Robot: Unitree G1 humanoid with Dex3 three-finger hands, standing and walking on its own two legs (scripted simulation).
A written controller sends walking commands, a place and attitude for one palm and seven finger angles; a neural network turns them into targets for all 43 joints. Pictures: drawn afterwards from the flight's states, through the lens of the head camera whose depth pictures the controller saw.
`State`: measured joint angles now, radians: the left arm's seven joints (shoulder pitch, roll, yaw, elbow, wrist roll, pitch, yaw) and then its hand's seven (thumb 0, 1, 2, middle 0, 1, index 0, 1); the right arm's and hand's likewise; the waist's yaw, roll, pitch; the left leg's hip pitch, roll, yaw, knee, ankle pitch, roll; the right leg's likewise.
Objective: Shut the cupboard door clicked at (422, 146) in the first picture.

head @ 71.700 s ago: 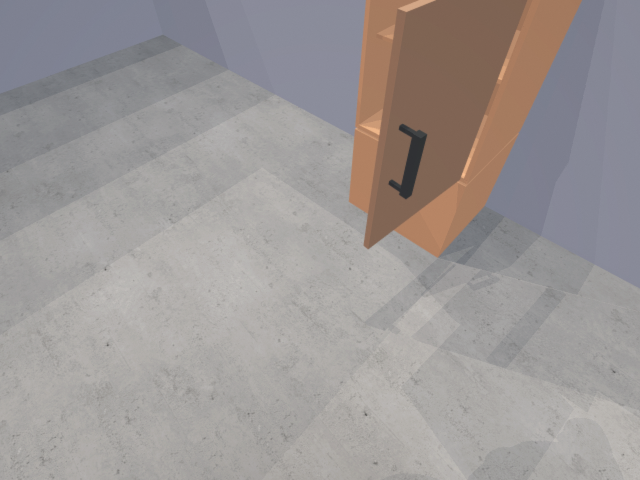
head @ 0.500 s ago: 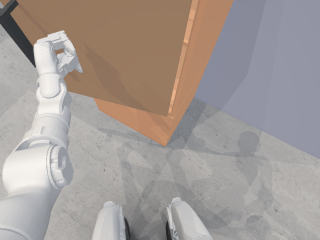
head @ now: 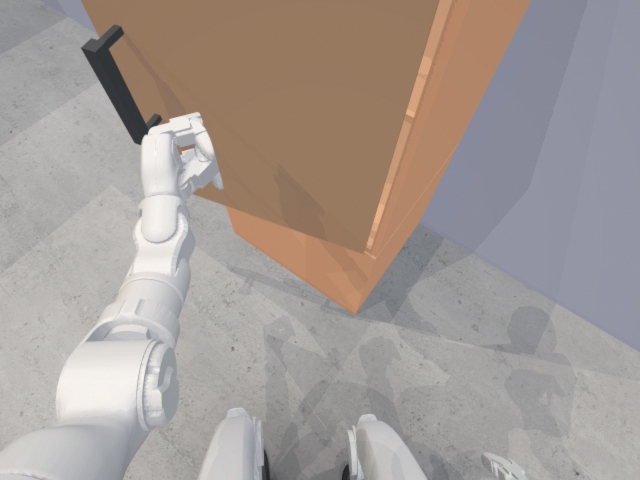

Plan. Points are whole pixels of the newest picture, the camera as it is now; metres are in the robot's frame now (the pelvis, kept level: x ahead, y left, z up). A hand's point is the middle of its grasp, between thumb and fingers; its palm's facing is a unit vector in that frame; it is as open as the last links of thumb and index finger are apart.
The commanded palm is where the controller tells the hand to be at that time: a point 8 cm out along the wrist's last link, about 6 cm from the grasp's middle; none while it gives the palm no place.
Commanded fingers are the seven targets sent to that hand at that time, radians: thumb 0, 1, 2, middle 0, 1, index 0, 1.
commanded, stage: draw the hand back to the body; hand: left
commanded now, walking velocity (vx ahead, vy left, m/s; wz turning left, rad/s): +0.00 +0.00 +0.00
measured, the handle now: (129, 90) +0.64 +0.23 +0.05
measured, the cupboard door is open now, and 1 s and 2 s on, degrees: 15 15 15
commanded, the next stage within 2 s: step back with the hand held close in 1.52 s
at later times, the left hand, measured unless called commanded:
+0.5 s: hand (100, 232) +0.35 +0.17 +0.16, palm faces +0.05 -0.99 -0.10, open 3.1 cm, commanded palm +0.31 +0.23 +0.17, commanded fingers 0.00 0.90 0.90 -1.05 -1.23 -1.05 -1.23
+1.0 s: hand out of the picture +0.24 +0.27 +0.23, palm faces +0.38 -0.86 -0.35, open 5.0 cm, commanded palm +0.19 +0.31 +0.26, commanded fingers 0.00 0.90 0.90 -0.37 -0.48 -0.37 -0.48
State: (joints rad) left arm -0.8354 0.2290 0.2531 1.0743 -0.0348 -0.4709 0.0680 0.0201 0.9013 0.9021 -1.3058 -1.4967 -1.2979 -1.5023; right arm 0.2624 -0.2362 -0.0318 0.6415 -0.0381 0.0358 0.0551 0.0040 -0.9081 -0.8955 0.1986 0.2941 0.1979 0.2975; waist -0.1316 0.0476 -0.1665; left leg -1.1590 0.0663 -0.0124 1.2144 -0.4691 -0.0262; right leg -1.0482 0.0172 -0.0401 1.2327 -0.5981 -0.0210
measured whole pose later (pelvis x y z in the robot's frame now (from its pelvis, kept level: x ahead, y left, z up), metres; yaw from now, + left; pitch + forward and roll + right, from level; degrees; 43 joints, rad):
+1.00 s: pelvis +0.03 +0.03 +0.11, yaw +1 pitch -3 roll +0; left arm 0.34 0.33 0.22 -0.24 -0.08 0.00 0.10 0.02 0.90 0.90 -0.64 -0.76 -0.63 -0.77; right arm 0.17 -0.21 0.06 0.58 0.03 -0.02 -0.07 0.01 -0.90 -0.90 0.20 0.29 0.20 0.30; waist 0.06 0.06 -0.01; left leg -0.20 0.00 0.03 0.48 -0.23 0.01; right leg -0.08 -0.03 -0.02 0.44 -0.31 0.02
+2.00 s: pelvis +0.02 +0.03 +0.11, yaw +1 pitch +1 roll +0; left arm 0.55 0.44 0.40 -0.46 -0.08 -0.11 0.11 0.02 0.89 0.90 -0.22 -0.30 -0.21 -0.30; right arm 0.17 -0.24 -0.01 0.56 0.03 0.06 -0.10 0.01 -0.91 -0.90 0.20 0.29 0.20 0.30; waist 0.01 0.06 0.00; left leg -0.32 0.00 0.04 0.53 -0.23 0.02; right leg -0.20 -0.04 -0.01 0.50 -0.31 0.04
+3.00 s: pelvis -0.19 +0.03 +0.09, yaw +3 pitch +1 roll -1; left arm 0.55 0.46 0.44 -0.53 -0.05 -0.25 0.15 0.02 0.89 0.90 -0.22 -0.30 -0.21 -0.31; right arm 0.22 -0.19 0.02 0.65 0.01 -0.09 -0.06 0.01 -0.90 -0.90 0.20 0.30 0.20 0.30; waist 0.03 -0.01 -0.05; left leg -0.45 0.03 0.09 0.58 -0.16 0.04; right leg -0.15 0.02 0.04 0.60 -0.46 0.01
